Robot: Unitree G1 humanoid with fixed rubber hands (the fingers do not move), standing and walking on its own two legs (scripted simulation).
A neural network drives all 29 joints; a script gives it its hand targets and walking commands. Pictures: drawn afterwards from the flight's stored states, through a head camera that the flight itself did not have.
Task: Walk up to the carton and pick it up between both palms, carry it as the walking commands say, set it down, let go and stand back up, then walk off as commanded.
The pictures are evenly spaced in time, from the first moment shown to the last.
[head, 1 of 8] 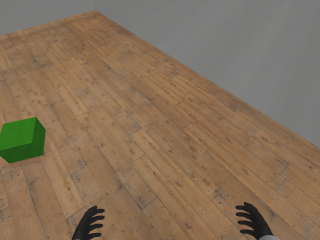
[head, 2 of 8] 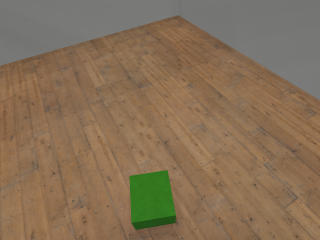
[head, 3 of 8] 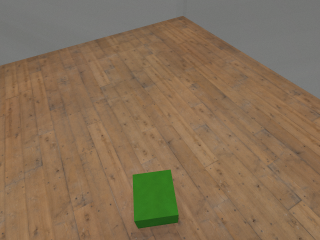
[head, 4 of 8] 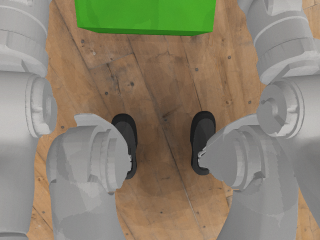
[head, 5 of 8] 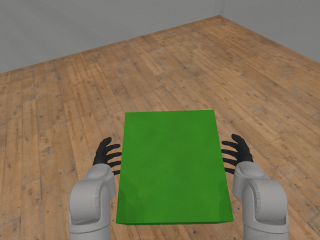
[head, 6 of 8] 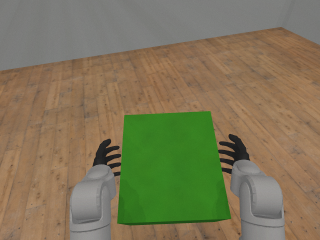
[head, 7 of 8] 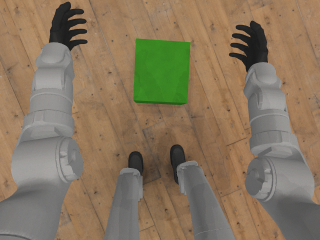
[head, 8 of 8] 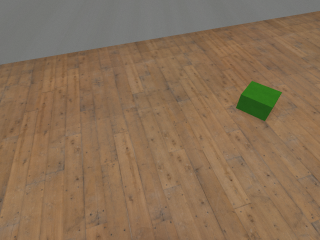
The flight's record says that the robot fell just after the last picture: no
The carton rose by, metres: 0.71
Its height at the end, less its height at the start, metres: +0.00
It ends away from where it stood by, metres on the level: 1.21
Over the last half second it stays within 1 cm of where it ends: yes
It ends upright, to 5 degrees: yes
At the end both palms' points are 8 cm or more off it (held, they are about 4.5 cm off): yes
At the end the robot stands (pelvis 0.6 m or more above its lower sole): yes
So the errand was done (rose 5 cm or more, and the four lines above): yes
